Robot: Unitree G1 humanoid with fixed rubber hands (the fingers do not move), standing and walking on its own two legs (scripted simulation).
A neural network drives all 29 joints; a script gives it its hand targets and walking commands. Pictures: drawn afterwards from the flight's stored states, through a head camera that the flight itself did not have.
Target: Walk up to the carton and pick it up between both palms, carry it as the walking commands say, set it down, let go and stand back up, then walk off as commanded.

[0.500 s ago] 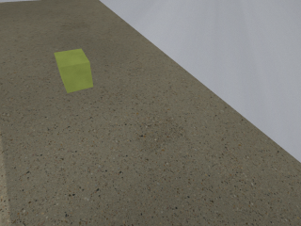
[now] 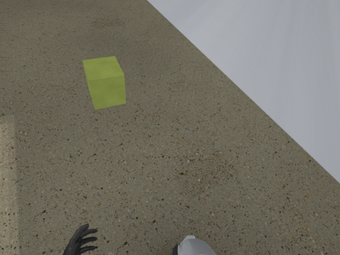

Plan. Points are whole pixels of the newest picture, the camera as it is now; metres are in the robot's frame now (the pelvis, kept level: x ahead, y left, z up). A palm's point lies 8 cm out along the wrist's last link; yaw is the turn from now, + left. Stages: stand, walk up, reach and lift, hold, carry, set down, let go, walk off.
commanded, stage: walk up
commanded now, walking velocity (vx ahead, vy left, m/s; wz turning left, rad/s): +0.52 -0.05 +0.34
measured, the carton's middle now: (105, 82) +1.51 +0.25 -0.63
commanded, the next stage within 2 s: none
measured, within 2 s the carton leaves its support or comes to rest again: neither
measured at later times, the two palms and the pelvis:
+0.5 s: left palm out of the picture +0.14 +0.20 -0.12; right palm (206, 155) +0.44 -0.21 -0.13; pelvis +0.28 -0.01 +0.00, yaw +7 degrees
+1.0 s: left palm (60, 116) +0.65 +0.30 -0.12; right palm (198, 145) +0.48 -0.19 -0.12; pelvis +0.54 +0.06 +0.01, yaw +7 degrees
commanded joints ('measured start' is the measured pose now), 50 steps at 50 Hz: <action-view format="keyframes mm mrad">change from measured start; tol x32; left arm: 1 -162 36 10 -108 0 -41 9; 6 579 319 79 99 57 -84 28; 50 33 48 -4 -2 10 7 -16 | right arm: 1 107 -187 -32 5 -10 5 -18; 26 -554 -145 -37 -245 -17 59 81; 32 60 -458 -134 -63 -29 9 -3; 50 -147 -211 -51 -32 -4 5 -11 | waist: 1 14 258 122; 6 268 -119 -388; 17 105 -70 169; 29 139 -130 51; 32 -24 340 -320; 50 93 247 152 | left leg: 1 -19 237 -117 79 868 105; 4 -252 153 -19 524 1021 49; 6 -747 -39 -15 1138 -213 25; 7 -770 37 -90 1164 -97 53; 29 -275 -1 211 220 165 -11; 32 339 522 -438 103 451 169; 50 -323 211 102 -111 135 77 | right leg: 1 -12 40 -45 -92 -67 -29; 4 601 61 -36 -227 -39 -93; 6 1102 -500 698 -327 249 -260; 11 364 -295 327 -540 -250 -137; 27 452 -227 -21 -503 216 -92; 29 446 -178 -43 -261 342 -81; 33 -43 -35 70 589 -399 -22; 50 183 -28 -62 -32 -63 5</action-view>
